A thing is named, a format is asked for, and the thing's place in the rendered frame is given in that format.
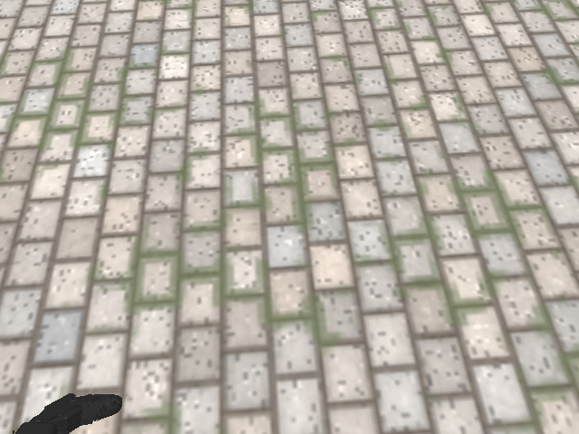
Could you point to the robot left hand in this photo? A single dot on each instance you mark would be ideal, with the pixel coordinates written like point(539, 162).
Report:
point(69, 412)

